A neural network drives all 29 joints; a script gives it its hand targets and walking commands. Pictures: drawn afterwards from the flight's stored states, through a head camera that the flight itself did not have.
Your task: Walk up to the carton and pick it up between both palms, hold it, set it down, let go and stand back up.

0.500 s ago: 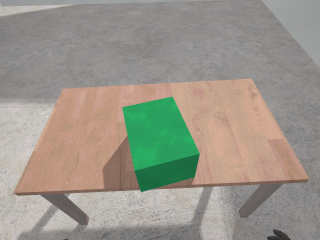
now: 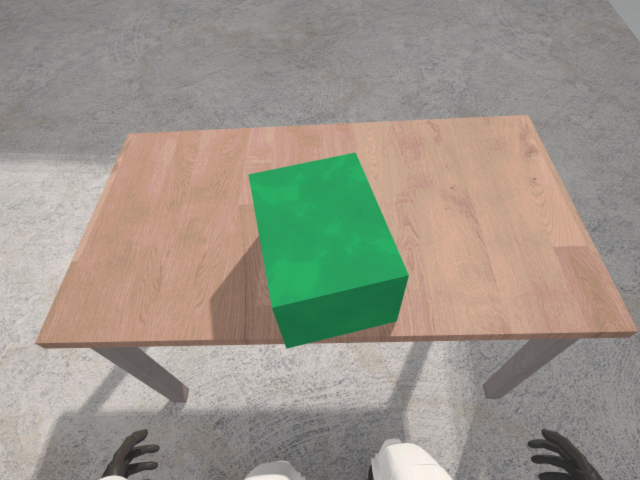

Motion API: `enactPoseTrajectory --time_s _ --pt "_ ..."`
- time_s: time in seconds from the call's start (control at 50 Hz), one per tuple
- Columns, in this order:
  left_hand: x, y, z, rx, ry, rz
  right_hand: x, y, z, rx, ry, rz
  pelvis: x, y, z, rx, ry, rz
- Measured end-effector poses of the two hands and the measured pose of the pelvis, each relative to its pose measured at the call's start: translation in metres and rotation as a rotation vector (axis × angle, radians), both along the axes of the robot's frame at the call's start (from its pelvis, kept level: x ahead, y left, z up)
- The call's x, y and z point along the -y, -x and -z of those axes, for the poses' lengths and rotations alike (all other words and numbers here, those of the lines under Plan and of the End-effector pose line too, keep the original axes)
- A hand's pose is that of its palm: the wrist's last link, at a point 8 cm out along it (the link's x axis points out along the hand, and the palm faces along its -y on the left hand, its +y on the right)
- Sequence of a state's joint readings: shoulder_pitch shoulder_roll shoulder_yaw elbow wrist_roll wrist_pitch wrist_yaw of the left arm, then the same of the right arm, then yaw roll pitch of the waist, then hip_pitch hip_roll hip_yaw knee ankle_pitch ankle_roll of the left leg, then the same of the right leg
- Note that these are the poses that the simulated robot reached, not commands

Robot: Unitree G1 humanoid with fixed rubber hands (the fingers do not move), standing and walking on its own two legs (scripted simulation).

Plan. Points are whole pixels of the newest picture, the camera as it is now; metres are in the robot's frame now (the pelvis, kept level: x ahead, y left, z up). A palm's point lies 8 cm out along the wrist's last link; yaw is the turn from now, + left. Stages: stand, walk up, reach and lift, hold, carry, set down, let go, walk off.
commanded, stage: reach and lift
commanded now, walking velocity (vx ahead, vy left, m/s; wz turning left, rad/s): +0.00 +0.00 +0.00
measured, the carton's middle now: (322, 247) +0.48 +0.02 -0.09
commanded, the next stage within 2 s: none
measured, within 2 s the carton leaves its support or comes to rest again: neither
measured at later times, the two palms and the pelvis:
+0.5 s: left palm (153, 448) +0.17 +0.24 -0.07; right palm (576, 460) +0.15 -0.28 -0.09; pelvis +0.02 -0.02 +0.01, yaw +0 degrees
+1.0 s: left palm (163, 432) +0.19 +0.22 -0.04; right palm (548, 427) +0.18 -0.25 -0.06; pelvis +0.02 -0.02 +0.01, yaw +1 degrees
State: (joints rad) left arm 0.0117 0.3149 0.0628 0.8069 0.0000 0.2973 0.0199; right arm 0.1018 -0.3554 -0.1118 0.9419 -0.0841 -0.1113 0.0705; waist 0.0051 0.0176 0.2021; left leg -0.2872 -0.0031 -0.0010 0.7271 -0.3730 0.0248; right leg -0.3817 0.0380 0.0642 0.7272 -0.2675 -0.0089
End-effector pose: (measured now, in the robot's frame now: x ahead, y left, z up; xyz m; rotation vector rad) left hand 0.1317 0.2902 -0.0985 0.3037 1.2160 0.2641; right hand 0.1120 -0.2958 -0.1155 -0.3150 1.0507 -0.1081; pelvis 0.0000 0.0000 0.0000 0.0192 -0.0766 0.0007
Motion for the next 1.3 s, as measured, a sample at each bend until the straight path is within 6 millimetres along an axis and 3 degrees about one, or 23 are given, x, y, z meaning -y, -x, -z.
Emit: enactPoseTrajectory --time_s 0.12,0.3,0.4,0.68,0.96,1.3 --pt "0.026 -0.024 -0.009 0.066 0.028 0.017 -0.004 -0.029 0.009 0.054 -0.034 -0.022 0.004 -0.004 0.003 0.005 0.000 -0.008" --pt "0.043 -0.059 -0.035 0.252 0.045 0.047 -0.016 -0.053 -0.017 0.214 -0.068 -0.050 0.012 -0.027 -0.002 -0.030 -0.012 -0.009" --pt "0.050 -0.057 -0.034 0.288 0.072 0.047 -0.018 -0.048 -0.026 0.216 -0.059 -0.074 0.016 -0.029 -0.006 -0.018 -0.017 -0.009" --pt "0.051 -0.023 -0.037 0.370 0.018 0.043 -0.032 -0.021 -0.034 0.258 -0.115 -0.064 0.019 -0.014 -0.012 -0.021 -0.021 -0.010" --pt "0.072 -0.053 -0.056 0.570 0.031 0.121 -0.048 -0.062 -0.056 0.438 -0.169 -0.096 0.019 -0.014 -0.012 -0.022 -0.022 -0.010" --pt "0.087 -0.077 -0.061 0.723 0.078 0.137 -0.067 -0.094 -0.068 0.571 -0.241 -0.084 0.013 -0.043 -0.014 -0.063 -0.014 -0.012"
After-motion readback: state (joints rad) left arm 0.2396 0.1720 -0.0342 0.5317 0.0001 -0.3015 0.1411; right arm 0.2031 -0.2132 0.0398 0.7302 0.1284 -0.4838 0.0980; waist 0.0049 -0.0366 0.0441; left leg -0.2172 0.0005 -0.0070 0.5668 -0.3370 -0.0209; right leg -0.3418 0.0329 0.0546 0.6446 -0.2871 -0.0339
